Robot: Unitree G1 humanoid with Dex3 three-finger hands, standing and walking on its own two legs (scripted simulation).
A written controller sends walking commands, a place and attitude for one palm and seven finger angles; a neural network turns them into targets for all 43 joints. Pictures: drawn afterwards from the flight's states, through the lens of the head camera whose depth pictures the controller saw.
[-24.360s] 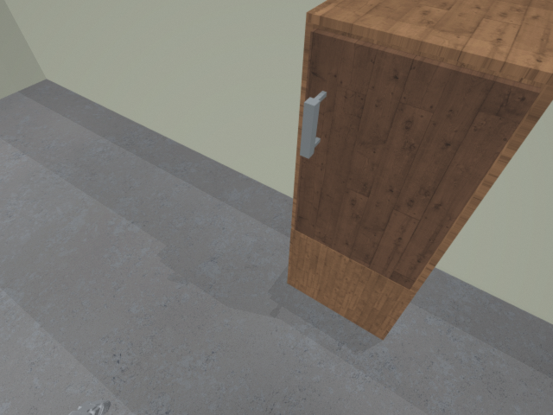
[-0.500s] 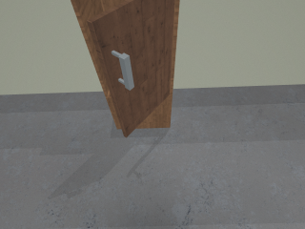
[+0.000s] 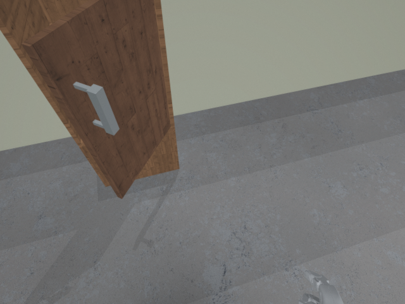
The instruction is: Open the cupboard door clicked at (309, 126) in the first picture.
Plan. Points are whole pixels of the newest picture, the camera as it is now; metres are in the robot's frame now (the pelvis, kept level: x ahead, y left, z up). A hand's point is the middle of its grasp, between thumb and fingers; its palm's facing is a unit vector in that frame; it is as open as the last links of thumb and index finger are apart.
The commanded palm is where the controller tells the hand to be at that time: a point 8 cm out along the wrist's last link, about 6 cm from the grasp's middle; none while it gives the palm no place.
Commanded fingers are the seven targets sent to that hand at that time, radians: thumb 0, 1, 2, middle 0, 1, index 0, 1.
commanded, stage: walk to a spot facing it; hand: left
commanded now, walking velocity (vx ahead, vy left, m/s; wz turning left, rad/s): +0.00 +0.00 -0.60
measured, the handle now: (96, 109) +0.48 +0.29 +0.07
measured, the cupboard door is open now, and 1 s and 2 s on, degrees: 50 50 50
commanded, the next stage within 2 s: none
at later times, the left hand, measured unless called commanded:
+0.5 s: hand (139, 276) +0.18 +0.17 -0.18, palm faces -0.32 -0.92 -0.22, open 7.4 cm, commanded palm none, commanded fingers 0.00 0.90 0.90 -0.20 -0.30 -0.20 -0.30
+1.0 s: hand (167, 261) +0.22 +0.11 -0.17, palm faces -0.54 -0.82 -0.20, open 7.4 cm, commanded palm none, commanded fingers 0.00 0.90 0.90 -0.20 -0.30 -0.20 -0.30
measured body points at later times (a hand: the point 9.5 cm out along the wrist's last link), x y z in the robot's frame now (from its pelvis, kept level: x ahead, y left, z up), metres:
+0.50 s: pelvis +0.02 +0.00 -0.01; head +0.08 +0.00 +0.43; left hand +0.20 +0.22 -0.16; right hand -0.01 -0.28 -0.14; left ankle +0.07 +0.12 -0.74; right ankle -0.01 -0.14 -0.72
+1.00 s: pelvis +0.07 -0.03 +0.00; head +0.11 -0.05 +0.44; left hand +0.25 +0.15 -0.15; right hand -0.01 -0.30 -0.13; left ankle +0.15 +0.07 -0.74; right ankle -0.03 -0.13 -0.73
